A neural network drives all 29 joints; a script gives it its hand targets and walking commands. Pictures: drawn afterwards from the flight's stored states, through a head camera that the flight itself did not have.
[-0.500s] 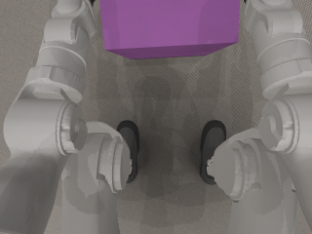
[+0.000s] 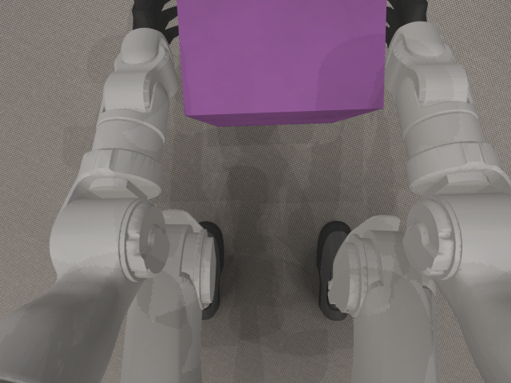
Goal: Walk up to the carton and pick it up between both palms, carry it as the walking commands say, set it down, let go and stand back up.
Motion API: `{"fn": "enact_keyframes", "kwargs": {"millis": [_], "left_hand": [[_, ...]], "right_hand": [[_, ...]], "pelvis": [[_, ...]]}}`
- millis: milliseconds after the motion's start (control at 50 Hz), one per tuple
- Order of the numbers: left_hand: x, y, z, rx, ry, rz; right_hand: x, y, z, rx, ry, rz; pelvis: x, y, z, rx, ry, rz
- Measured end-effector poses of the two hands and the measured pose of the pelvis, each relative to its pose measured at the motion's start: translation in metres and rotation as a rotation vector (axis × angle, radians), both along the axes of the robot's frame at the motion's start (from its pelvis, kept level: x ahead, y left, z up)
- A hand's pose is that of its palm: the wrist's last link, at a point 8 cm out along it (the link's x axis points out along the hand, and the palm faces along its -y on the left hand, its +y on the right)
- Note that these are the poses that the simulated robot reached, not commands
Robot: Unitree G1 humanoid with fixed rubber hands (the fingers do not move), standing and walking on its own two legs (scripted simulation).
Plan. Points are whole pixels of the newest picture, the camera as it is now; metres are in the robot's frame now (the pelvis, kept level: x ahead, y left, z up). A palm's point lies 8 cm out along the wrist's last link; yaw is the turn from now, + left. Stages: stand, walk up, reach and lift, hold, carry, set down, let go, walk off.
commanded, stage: reach and lift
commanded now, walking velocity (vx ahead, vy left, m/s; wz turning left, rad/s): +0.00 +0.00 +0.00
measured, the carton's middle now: (276, 47) +0.54 +0.00 -0.20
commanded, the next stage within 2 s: none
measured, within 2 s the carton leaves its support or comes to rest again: neither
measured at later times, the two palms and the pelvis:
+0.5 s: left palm (129, 17) +0.54 +0.16 -0.08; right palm (422, 10) +0.54 -0.14 -0.08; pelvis +0.00 +0.00 +0.04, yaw +0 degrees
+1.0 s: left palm out of the picture +0.52 +0.16 +0.01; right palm out of the picture +0.52 -0.14 +0.00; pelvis +0.00 +0.00 +0.09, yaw +0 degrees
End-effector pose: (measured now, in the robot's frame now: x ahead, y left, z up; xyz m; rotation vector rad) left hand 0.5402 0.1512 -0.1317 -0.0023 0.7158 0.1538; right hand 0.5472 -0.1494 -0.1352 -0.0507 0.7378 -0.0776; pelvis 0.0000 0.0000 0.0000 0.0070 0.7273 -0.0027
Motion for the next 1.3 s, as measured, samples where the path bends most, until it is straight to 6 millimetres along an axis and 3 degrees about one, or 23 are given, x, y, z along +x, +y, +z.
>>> {"fn": "enact_keyframes", "kwargs": {"millis": [200,520,1300], "left_hand": [[-0.002,0.011,0.027,0.018,-0.017,0.021],[-0.005,0.005,0.058,-0.001,-0.024,0.021],[-0.036,0.007,0.184,-0.019,-0.029,0.037]], "right_hand": [[0.001,0.013,0.024,0.000,-0.016,0.014],[-0.004,0.006,0.058,0.008,-0.018,-0.007],[-0.036,0.007,0.181,0.039,-0.022,-0.028]], "pelvis": [[-0.001,-0.001,0.017,0.002,0.038,0.008],[0.004,0.003,0.040,-0.008,0.086,0.005],[0.006,-0.002,0.119,-0.004,0.075,0.007]]}}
